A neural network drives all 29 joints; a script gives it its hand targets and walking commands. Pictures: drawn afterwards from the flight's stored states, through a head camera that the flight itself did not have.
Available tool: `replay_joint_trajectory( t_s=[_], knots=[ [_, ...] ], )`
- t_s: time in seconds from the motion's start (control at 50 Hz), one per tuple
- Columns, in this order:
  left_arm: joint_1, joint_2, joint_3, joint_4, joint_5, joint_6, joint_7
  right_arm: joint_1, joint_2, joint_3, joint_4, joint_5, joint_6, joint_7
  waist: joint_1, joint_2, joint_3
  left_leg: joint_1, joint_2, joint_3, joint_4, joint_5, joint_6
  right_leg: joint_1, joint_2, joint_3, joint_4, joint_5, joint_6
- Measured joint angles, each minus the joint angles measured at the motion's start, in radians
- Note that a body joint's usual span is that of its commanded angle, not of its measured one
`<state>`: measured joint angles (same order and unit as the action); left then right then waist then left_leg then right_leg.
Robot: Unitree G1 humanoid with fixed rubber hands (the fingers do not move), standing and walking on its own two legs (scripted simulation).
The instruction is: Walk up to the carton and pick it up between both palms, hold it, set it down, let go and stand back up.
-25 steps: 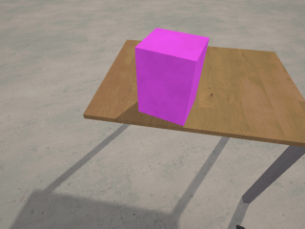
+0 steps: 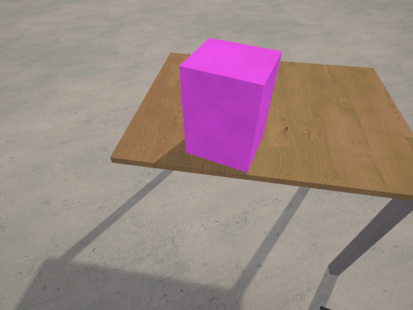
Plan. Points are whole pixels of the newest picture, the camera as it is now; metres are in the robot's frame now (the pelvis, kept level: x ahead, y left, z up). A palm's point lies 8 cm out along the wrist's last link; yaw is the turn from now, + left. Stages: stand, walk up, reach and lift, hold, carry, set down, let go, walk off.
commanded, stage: stand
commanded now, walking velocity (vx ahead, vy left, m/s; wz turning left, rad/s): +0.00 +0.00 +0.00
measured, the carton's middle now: (228, 107) +0.61 -0.04 +0.06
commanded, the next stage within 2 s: none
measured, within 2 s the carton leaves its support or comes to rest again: neither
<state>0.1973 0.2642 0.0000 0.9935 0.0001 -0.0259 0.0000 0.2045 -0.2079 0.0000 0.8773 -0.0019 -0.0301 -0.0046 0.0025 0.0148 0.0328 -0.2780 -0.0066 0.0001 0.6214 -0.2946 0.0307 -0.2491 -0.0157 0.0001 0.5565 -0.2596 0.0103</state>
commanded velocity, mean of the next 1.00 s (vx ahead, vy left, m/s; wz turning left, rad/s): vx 0.00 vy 0.00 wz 0.00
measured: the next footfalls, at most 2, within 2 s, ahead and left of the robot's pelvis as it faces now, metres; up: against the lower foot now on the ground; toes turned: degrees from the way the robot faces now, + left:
none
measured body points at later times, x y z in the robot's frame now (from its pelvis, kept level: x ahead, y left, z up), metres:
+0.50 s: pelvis +0.01 +0.00 +0.00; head +0.00 +0.01 +0.45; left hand +0.08 +0.27 -0.14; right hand +0.10 -0.24 -0.13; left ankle +0.03 +0.10 -0.73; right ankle +0.03 -0.15 -0.73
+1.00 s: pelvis +0.01 +0.00 +0.00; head +0.01 +0.00 +0.45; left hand +0.08 +0.26 -0.13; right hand +0.11 -0.24 -0.13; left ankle +0.03 +0.10 -0.73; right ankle +0.03 -0.15 -0.73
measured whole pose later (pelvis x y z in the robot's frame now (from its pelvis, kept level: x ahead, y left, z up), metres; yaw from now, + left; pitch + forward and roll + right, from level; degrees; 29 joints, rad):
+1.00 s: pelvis +0.01 +0.00 +0.00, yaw +0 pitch -3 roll -1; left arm 0.20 0.26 0.00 1.01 0.00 -0.02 0.00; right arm 0.20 -0.21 0.00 0.91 0.00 -0.03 0.00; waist 0.00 0.02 0.03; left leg -0.23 -0.01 0.00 0.57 -0.28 0.03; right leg -0.21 -0.02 0.00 0.50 -0.25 0.02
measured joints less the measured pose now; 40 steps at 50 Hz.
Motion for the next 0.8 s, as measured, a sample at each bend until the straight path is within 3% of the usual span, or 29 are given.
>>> replay_joint_trajectory(
  t_s=[0.8],
  knots=[
    [0.000, 0.000, 0.000, 0.019, 0.000, 0.005, 0.000, 0.000, 0.000, 0.000, 0.035, 0.000, -0.001, 0.000, 0.000, 0.002, 0.000, 0.041, 0.000, 0.000, -0.046, 0.010, 0.000, 0.042, -0.001, 0.000, -0.048, 0.012, 0.009]
  ],
)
